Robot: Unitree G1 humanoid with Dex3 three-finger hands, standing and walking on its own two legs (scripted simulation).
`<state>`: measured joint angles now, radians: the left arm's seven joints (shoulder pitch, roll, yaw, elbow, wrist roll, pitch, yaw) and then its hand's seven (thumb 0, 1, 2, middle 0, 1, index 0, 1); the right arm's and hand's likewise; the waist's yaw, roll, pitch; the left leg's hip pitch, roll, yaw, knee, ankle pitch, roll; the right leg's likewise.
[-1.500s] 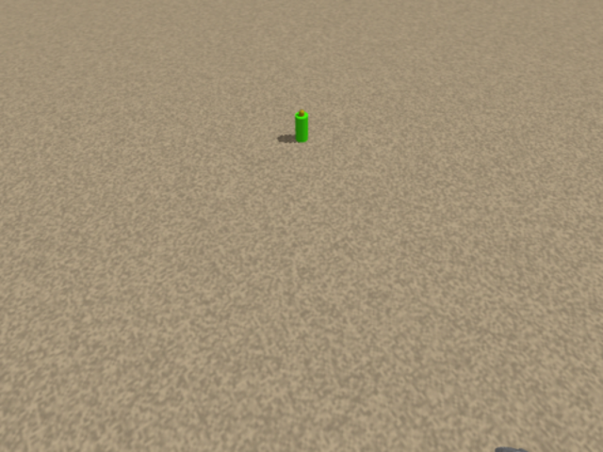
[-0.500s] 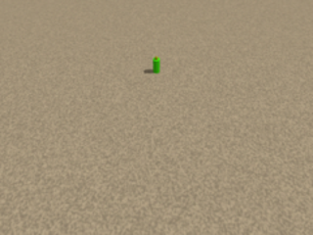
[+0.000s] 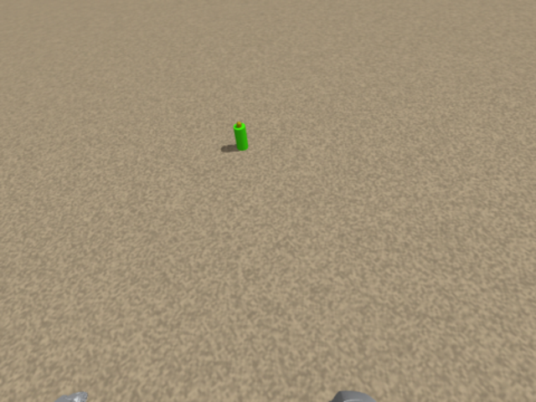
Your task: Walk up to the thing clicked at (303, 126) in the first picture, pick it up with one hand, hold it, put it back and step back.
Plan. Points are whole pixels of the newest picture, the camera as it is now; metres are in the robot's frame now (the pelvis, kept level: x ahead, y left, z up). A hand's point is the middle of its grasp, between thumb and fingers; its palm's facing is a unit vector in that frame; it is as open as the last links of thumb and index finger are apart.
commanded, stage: walk up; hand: left
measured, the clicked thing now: (240, 135) +1.57 +0.22 -0.66
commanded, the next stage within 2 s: none
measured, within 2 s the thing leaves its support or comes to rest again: neither
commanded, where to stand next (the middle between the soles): +1.22 +0.02 m, yaw -3 degrees
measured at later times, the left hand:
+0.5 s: hand (139, 335) +0.26 +0.29 -0.15, palm faces -0.01 -0.94 -0.34, open 7.4 cm
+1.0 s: hand (183, 192) +0.59 +0.24 -0.10, palm faces -0.01 -0.91 -0.41, open 7.4 cm
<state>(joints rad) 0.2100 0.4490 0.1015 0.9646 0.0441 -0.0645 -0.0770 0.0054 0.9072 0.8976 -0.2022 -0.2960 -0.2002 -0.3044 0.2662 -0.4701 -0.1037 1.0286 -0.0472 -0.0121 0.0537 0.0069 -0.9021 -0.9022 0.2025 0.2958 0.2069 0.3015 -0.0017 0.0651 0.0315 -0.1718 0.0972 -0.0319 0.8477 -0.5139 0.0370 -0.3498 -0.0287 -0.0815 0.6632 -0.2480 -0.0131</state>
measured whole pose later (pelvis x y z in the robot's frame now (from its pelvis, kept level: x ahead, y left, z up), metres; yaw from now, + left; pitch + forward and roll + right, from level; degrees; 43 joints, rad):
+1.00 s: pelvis +0.51 -0.03 +0.01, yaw -2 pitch -4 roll +1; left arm 0.27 0.38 0.05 0.86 0.00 -0.10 -0.05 0.00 0.91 0.90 -0.20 -0.30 -0.20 -0.30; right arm 0.29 -0.44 -0.05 0.91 0.00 -0.04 0.05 0.01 -0.91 -0.90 0.20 0.30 0.21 0.30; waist 0.03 0.06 0.08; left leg -0.38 0.02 0.00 1.17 -0.40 0.04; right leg -0.31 -0.05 -0.08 0.62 -0.25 -0.02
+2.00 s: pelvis +0.88 +0.00 +0.01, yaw -4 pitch -4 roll +2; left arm 0.19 0.36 0.04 0.84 0.00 -0.08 -0.04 0.00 0.91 0.90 -0.20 -0.30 -0.20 -0.30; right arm 0.34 -0.40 -0.04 0.88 -0.01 -0.04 0.04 0.01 -0.90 -0.90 0.20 0.30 0.21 0.30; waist -0.01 0.02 0.12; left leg -0.30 0.00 0.02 1.06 -0.46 0.05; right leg -0.31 -0.03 -0.06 0.56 -0.19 -0.05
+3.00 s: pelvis +1.14 +0.03 +0.01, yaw -3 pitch -3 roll +1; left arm 0.20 0.35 0.02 0.85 0.02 -0.05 -0.03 0.00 0.91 0.90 -0.21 -0.30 -0.20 -0.30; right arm 0.27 -0.40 -0.02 0.90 -0.01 -0.02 0.02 0.00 -0.90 -0.90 0.20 0.30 0.21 0.30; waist 0.01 0.03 0.12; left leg -0.38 0.02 0.02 0.96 -0.51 0.04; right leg -0.33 -0.04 -0.06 0.58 -0.20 -0.04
